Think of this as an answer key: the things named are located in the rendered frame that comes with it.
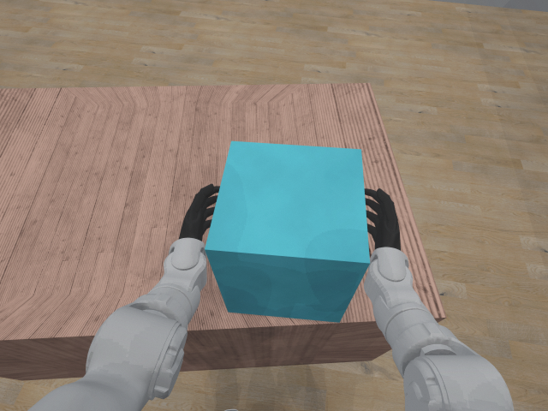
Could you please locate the robot left upper arm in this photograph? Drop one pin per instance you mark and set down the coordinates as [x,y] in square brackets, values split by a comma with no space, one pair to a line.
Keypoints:
[137,358]

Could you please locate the pedestal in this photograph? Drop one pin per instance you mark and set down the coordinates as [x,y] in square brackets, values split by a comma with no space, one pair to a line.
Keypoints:
[95,183]

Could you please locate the carton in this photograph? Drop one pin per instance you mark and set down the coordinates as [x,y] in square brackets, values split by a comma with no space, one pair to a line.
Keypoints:
[288,236]

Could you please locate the left robot hand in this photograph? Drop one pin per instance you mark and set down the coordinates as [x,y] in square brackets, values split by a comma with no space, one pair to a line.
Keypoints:
[195,224]

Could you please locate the right robot forearm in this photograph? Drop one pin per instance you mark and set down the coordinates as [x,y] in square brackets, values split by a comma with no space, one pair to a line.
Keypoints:
[408,326]

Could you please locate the left robot forearm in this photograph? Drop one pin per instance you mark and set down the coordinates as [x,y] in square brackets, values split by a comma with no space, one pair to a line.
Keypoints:
[177,295]

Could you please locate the robot right upper arm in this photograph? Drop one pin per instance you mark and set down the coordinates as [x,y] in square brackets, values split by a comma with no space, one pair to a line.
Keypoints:
[454,383]

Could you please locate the right robot hand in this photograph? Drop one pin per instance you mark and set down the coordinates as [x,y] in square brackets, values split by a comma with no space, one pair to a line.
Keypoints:
[386,232]

